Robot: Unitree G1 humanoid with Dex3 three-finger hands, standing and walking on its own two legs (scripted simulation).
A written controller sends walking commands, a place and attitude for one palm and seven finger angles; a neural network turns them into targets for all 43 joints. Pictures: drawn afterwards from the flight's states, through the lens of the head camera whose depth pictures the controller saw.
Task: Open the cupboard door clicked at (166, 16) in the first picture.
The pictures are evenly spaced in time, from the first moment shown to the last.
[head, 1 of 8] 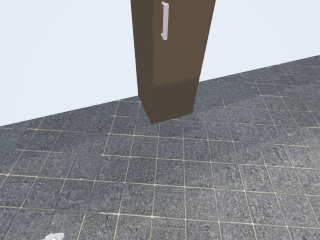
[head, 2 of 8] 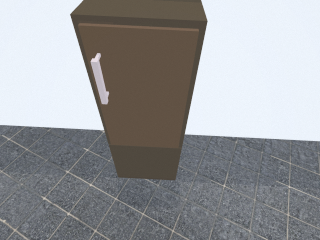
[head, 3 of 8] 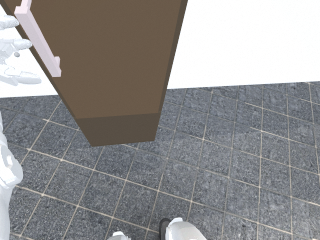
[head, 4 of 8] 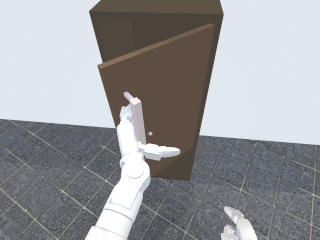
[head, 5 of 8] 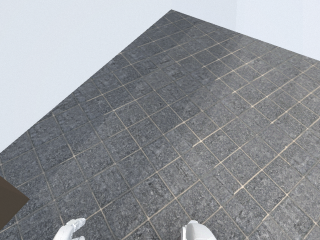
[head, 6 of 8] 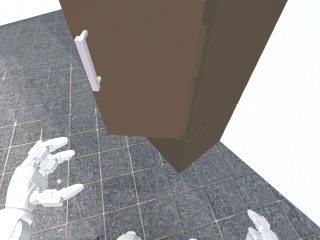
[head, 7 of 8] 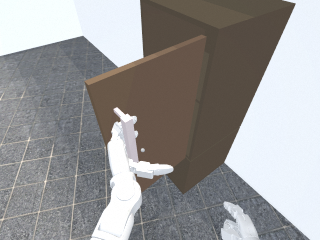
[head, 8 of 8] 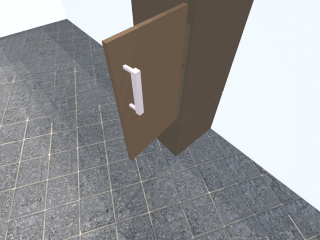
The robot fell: no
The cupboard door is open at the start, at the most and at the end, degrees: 0 99 98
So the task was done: yes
